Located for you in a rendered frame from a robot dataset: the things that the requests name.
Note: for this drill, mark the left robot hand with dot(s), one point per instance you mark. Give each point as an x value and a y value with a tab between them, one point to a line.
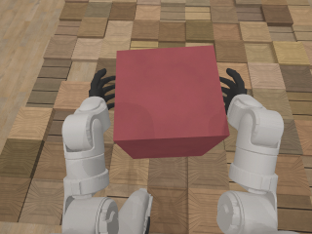
97	89

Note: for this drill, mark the carton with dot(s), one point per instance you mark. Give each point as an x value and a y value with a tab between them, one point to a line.
168	102

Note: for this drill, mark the left robot thigh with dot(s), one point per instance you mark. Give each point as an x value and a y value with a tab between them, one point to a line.
131	216

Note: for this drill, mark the robot left upper arm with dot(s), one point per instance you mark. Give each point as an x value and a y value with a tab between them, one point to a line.
94	215

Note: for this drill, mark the robot left forearm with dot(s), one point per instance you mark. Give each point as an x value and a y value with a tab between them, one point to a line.
83	147

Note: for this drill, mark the robot right upper arm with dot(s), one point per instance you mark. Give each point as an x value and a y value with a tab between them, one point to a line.
241	212

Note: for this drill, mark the right robot hand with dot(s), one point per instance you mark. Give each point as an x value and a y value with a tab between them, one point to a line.
237	88

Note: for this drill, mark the robot right forearm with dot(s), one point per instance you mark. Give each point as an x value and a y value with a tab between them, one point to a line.
258	143

